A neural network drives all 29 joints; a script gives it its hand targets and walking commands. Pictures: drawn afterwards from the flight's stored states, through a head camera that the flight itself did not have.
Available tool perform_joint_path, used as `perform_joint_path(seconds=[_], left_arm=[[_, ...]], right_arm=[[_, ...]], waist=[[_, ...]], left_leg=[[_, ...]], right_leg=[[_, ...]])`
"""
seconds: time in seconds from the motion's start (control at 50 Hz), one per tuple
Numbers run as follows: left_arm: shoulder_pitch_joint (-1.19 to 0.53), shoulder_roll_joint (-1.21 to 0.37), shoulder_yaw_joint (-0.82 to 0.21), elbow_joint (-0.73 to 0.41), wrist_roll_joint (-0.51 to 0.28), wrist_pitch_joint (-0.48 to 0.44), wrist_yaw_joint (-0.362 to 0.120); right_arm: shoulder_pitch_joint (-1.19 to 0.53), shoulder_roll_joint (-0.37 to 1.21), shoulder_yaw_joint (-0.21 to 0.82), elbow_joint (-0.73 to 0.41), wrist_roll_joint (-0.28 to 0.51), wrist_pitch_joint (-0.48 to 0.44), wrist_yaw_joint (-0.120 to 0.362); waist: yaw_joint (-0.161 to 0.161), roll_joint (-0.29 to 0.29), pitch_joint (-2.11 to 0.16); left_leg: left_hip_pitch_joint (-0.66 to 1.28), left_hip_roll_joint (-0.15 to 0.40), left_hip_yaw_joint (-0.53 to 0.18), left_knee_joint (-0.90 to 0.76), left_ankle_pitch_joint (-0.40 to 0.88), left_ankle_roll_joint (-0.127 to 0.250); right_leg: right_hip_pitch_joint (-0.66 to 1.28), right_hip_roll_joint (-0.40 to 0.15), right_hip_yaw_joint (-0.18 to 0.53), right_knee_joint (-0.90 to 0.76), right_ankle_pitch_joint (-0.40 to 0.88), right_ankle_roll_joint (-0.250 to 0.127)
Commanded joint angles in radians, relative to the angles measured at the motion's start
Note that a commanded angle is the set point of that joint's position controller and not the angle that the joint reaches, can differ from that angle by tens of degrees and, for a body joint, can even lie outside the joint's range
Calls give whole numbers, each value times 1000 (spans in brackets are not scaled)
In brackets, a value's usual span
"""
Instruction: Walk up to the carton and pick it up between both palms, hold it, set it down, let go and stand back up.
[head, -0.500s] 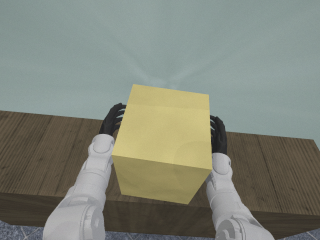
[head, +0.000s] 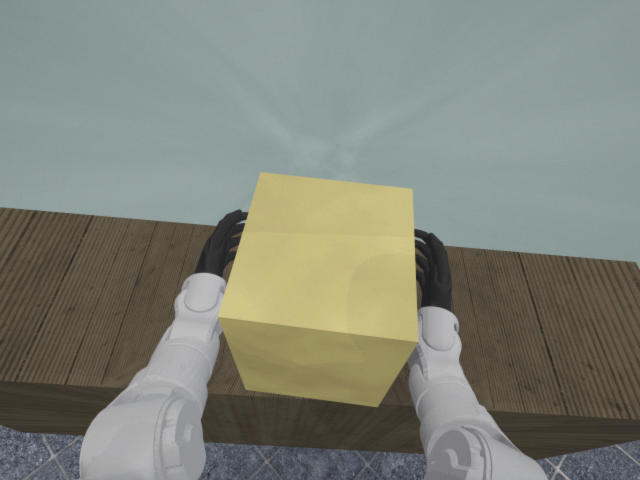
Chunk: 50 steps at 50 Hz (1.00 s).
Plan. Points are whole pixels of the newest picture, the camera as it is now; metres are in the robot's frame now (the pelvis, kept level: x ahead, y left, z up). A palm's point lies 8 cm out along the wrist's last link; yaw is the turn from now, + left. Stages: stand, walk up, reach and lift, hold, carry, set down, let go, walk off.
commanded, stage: set down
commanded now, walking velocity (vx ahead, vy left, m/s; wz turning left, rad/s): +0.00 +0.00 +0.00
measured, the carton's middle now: (322, 297) +0.37 -0.01 -0.03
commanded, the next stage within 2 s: none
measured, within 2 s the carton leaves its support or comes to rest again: rests again in 1.06 s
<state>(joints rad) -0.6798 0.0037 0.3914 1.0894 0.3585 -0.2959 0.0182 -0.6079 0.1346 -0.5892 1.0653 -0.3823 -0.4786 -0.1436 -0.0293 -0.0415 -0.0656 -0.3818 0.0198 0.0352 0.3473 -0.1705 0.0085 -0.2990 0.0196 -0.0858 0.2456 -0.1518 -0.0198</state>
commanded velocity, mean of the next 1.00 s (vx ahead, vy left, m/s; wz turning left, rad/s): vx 0.00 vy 0.00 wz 0.00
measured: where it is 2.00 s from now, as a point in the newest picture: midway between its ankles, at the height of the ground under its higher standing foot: outside the picture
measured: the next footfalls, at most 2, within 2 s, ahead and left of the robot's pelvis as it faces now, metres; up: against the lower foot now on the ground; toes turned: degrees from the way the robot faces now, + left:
none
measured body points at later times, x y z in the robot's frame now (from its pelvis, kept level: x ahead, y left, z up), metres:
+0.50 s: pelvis +0.00 +0.00 -0.01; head +0.11 +0.03 +0.43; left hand +0.41 +0.14 -0.03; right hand +0.38 -0.15 -0.02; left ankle -0.01 +0.11 -0.75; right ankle -0.03 -0.10 -0.75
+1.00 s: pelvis -0.02 +0.01 -0.02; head +0.10 +0.02 +0.41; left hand +0.40 +0.14 -0.05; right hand +0.37 -0.16 -0.03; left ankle -0.01 +0.11 -0.75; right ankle -0.03 -0.10 -0.75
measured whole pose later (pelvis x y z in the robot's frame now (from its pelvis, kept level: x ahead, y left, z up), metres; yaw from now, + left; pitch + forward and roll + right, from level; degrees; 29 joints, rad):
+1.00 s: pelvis -0.02 +0.01 -0.02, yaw +0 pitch +23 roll -2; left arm -0.82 0.07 0.42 1.40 0.31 -0.53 0.07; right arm -0.70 0.12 -0.71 1.16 -0.47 -0.58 -0.14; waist -0.06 0.01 -0.16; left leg -0.75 0.03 0.02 0.56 -0.21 0.02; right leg -0.66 0.02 -0.11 0.46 -0.21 -0.02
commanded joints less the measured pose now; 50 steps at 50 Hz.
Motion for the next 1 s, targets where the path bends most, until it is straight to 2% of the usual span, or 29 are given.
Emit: perform_joint_path(seconds=[0.0,0.26,0.36,0.46,0.62,0.78,0.98], left_arm=[[-565,-551,-222,-64,49,-101,-83],[-609,-547,-191,26,66,-160,-68],[-606,-553,-187,58,70,-193,-57],[-606,-548,-183,99,70,-224,-54],[-643,-532,-185,137,52,-277,-48],[-653,-498,-155,211,51,-296,-60],[-675,-467,-121,262,56,-304,-62]], right_arm=[[-521,561,320,28,-122,-62,127],[-532,570,250,86,-172,-84,133],[-528,574,245,108,-185,-103,139],[-522,575,242,133,-192,-114,143],[-532,582,241,157,-200,-129,147],[-531,573,221,193,-211,-121,147],[-548,566,185,219,-224,-112,154]], waist=[[-5,77,-584],[-29,105,-665],[-26,122,-701],[-28,126,-713],[-36,131,-753],[-41,111,-712],[-42,113,-685]], left_leg=[[158,1,30,41,465,-60],[122,10,13,97,505,-74],[131,17,8,129,554,-82],[114,21,2,150,552,-81],[60,22,-5,181,504,-76],[-6,19,-6,192,382,-55],[-35,23,-8,230,314,-48]], right_leg=[[308,-22,3,105,593,24],[201,-21,-5,136,592,10],[145,-17,-12,150,594,2],[106,-18,-12,164,583,-2],[55,-21,-7,197,546,-2],[22,-29,3,228,463,1],[-66,-27,0,262,356,-5]])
